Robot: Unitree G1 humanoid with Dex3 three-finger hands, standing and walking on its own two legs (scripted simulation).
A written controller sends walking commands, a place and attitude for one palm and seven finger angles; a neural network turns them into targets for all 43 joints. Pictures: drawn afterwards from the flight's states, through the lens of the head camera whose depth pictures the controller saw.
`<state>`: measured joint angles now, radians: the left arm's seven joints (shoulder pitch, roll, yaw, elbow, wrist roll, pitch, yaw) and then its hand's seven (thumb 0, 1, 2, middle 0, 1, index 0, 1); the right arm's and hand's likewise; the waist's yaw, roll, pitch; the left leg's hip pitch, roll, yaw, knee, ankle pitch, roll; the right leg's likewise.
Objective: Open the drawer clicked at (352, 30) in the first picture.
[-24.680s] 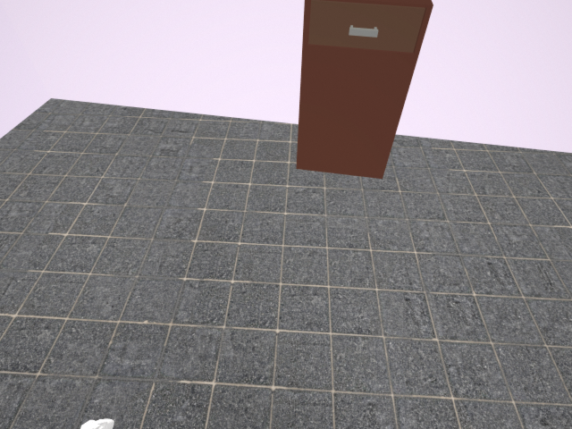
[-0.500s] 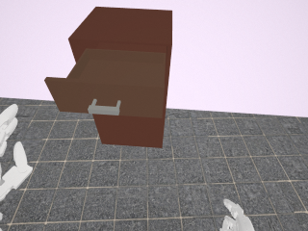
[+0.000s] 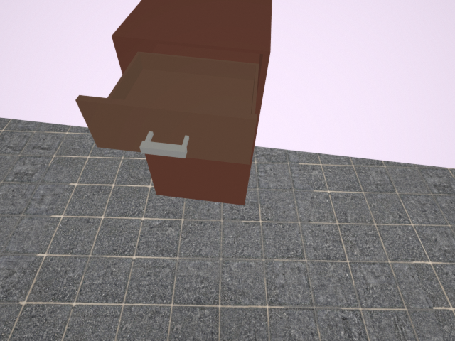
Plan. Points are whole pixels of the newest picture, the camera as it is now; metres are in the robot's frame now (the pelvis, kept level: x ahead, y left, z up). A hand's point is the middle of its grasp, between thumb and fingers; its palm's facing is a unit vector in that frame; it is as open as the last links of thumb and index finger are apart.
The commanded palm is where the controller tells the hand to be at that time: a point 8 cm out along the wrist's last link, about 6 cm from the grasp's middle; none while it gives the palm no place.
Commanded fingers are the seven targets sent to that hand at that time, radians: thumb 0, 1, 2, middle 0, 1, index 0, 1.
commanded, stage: let the arm hang, fingers relaxed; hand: left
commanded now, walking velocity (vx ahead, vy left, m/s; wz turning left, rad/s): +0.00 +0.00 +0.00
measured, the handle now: (166, 143) +0.54 +0.19 -0.02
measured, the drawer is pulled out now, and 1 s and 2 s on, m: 0.30 0.30 0.30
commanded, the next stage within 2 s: look to check the result in 0.64 s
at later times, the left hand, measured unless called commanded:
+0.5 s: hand out of the picture +0.03 +0.18 -0.17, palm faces +0.01 -0.97 -0.22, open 7.4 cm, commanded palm none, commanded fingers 0.00 0.90 0.90 -0.20 -0.30 -0.20 -0.30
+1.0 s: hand out of the picture +0.06 +0.22 -0.16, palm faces -0.01 -0.95 -0.30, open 7.4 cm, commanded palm none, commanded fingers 0.00 0.90 0.90 -0.20 -0.30 -0.20 -0.30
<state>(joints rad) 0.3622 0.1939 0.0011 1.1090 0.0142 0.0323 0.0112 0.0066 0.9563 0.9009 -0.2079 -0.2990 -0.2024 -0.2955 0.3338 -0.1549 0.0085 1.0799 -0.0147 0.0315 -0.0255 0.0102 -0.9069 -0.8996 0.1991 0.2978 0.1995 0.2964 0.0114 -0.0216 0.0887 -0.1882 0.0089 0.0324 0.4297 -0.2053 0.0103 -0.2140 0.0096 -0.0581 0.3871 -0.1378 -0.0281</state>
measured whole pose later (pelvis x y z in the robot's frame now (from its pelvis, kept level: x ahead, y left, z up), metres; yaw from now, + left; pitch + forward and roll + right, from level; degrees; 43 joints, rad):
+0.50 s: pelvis +0.00 +0.00 +0.00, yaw -1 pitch -3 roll +0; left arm 0.21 0.16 0.03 1.11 0.02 0.00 0.03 0.00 0.91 0.90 -0.20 -0.30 -0.20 -0.30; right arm 0.30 -0.13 -0.02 1.11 -0.02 0.01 -0.03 0.01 -0.91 -0.90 0.20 0.30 0.20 0.30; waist -0.02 0.01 0.05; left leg -0.17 0.00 0.05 0.40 -0.19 0.02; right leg -0.22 0.00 -0.04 0.41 -0.14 -0.02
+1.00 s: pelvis +0.01 +0.00 +0.00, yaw -1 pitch -3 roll +0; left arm 0.15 0.27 0.03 1.14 0.02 0.00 0.02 0.00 0.91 0.90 -0.20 -0.30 -0.20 -0.30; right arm 0.19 -0.24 -0.03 1.13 -0.02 0.01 -0.02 0.01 -0.91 -0.90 0.20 0.30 0.20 0.30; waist -0.01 0.01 0.10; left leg -0.12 0.01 0.04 0.35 -0.18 0.01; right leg -0.17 0.01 -0.05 0.33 -0.13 -0.03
